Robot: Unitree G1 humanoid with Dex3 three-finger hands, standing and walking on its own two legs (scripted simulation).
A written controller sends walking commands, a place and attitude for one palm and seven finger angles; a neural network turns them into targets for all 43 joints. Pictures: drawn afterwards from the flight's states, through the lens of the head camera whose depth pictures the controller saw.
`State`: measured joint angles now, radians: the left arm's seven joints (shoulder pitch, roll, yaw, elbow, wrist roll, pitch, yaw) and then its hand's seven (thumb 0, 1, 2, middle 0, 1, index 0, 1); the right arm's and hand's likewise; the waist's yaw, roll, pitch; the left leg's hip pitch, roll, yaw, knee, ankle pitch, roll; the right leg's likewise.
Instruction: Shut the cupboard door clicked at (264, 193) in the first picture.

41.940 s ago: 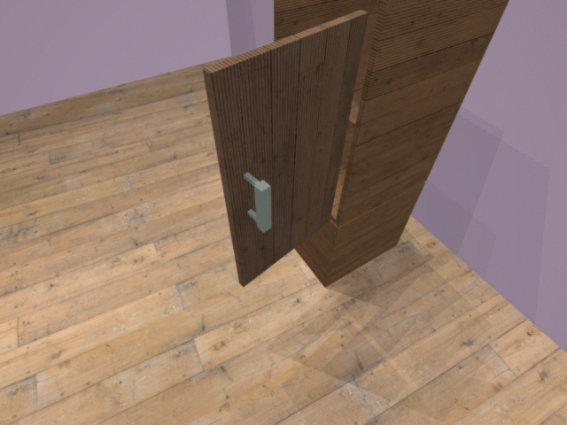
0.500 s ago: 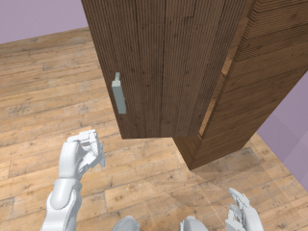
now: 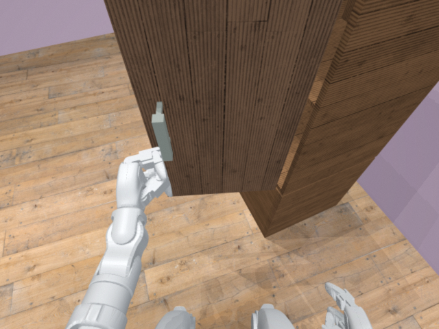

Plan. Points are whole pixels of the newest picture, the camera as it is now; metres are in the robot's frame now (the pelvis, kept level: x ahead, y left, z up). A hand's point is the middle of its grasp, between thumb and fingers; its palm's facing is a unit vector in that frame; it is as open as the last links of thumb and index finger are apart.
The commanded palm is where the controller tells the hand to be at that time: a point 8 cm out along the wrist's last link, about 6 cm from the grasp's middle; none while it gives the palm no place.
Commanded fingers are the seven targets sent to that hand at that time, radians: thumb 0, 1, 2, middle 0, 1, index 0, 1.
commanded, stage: bring the fist close to the handle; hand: left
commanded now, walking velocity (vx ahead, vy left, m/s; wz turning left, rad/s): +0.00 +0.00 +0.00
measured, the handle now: (163, 132) +0.48 +0.13 +0.05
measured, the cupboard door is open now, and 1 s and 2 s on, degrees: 70 65 46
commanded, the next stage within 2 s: push the door shut along its arc in 0.52 s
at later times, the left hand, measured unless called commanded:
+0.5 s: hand (175, 166) +0.40 +0.09 +0.06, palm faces +0.10 -0.99 -0.01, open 3.1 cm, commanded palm +0.36 +0.15 +0.06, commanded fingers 0.00 0.90 0.90 -1.30 -1.50 -1.30 -1.50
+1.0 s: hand (174, 150) +0.43 +0.10 +0.06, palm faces +0.01 -1.00 -0.02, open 3.0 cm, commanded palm +0.42 +0.15 +0.06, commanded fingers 0.00 0.90 0.90 -1.30 -1.50 -1.30 -1.50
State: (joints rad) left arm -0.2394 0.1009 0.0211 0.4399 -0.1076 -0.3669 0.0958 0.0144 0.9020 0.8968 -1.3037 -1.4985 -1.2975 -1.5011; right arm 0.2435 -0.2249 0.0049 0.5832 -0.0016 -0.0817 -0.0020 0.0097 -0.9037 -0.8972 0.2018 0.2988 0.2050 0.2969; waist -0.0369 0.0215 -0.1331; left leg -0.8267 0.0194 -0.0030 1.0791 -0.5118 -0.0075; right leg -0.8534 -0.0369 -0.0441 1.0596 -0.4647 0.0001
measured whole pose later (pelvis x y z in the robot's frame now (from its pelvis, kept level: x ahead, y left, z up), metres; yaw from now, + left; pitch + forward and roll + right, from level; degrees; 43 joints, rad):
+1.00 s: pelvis -0.01 +0.00 -0.01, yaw +0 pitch +18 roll +0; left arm -0.68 0.18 0.15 0.96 -0.10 -0.49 0.01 -0.02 0.91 0.96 -1.30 -1.50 -1.30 -1.50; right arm 0.28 -0.24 -0.01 0.65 -0.01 -0.03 0.00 0.01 -0.90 -0.90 0.20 0.30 0.20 0.30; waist -0.09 0.02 -0.12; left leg -0.93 0.02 0.00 1.10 -0.49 -0.01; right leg -0.96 -0.03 -0.04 1.08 -0.44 0.00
